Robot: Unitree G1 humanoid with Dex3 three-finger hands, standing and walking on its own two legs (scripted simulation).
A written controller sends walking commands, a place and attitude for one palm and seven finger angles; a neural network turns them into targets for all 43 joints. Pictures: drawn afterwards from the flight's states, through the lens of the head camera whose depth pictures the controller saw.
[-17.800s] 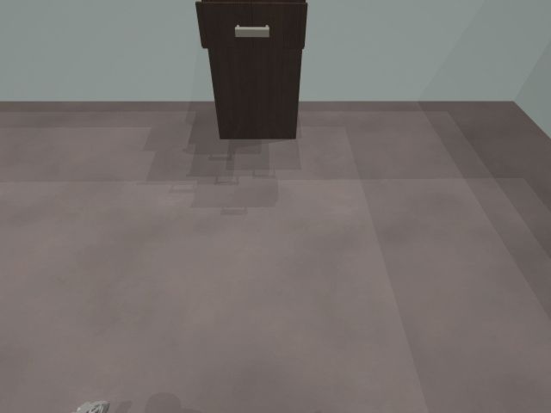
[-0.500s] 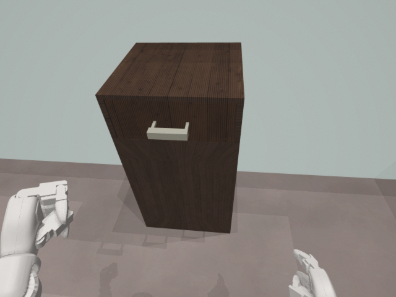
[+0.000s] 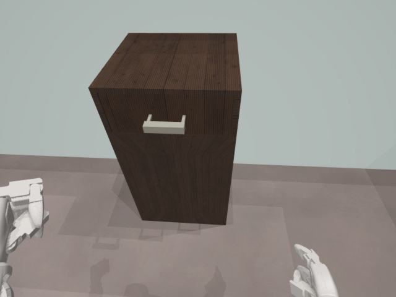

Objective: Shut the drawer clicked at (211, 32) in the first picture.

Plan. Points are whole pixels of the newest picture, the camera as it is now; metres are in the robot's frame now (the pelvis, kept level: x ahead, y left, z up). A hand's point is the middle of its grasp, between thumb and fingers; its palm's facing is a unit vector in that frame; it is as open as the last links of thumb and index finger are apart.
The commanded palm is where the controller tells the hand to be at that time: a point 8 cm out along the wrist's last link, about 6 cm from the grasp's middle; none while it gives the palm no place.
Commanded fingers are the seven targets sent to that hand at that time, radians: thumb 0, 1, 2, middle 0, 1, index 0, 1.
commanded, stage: step back with the hand held close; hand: left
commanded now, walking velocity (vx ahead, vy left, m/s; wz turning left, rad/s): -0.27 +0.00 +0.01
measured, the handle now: (165, 122) +0.62 +0.17 -0.02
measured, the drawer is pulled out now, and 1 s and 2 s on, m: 0.00 0.00 0.00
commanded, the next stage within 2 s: stop stepping back and stand still in 1.30 s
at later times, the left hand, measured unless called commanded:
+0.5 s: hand (18, 258) +0.13 +0.26 +0.15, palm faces +0.32 -0.81 -0.48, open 3.2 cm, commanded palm +0.07 +0.30 +0.17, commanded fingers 0.00 0.90 0.90 -1.40 -1.60 -1.40 -1.60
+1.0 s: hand out of the picture +0.07 +0.28 +0.16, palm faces +0.38 -0.81 -0.45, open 3.2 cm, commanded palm +0.00 +0.32 +0.17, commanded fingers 0.00 0.90 0.90 -1.40 -1.60 -1.40 -1.60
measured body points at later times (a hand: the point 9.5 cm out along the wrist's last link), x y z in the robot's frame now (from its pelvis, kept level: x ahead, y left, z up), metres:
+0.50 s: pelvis -0.06 +0.02 -0.01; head -0.03 +0.02 +0.44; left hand +0.11 +0.30 +0.18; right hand +0.12 -0.22 -0.09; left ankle +0.02 +0.10 -0.74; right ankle -0.03 -0.11 -0.74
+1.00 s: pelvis -0.12 +0.03 -0.02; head -0.10 +0.06 +0.43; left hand +0.05 +0.32 +0.19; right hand +0.06 -0.21 -0.09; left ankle +0.02 +0.10 -0.74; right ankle -0.08 -0.11 -0.72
